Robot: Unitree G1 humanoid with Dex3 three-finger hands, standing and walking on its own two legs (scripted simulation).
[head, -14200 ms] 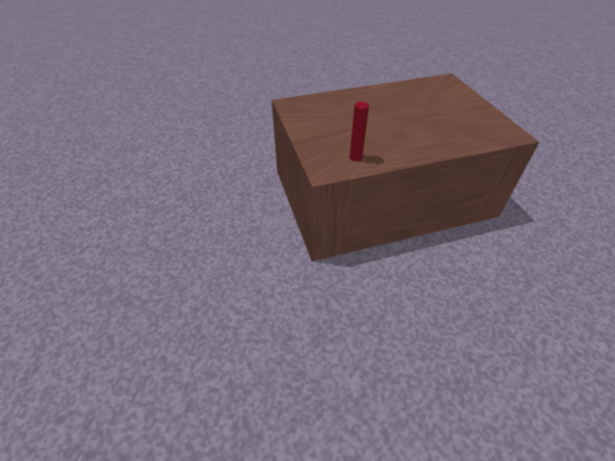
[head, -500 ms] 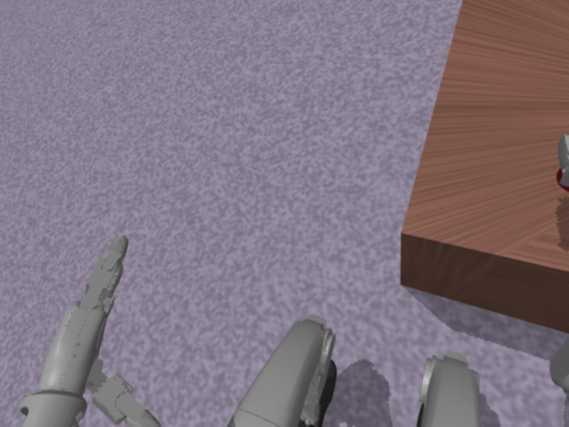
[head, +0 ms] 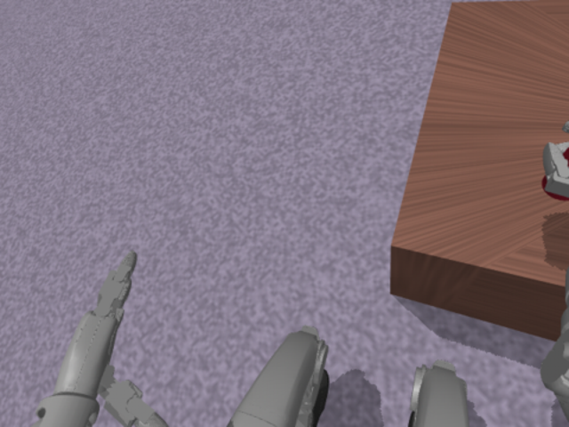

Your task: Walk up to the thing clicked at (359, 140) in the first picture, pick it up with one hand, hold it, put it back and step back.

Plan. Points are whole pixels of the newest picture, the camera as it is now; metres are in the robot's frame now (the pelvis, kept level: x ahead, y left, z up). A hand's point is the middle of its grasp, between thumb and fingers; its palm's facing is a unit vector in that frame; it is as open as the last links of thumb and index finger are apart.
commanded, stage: lift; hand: right
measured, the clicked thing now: out of the picture +0.52 -0.24 +0.03
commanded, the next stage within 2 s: hold in 1.54 s
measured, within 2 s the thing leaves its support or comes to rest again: neither
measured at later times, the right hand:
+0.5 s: hand out of the picture +0.45 -0.22 +0.07, palm faces +0.25 +0.97 +0.00, open 6.2 cm
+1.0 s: hand out of the picture +0.39 -0.20 +0.13, palm faces +0.25 +0.97 +0.01, open 6.2 cm
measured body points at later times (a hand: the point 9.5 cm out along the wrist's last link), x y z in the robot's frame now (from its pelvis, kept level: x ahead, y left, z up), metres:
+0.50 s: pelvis +0.01 +0.00 +0.05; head +0.12 -0.05 +0.48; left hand +0.17 +0.26 +0.09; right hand +0.43 -0.27 +0.07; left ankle +0.05 +0.15 -0.57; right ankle +0.04 -0.13 -0.57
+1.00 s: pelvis +0.02 +0.00 +0.09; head +0.08 -0.02 +0.53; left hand +0.18 +0.27 +0.09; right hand +0.37 -0.25 +0.13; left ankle +0.05 +0.15 -0.57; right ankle +0.04 -0.13 -0.57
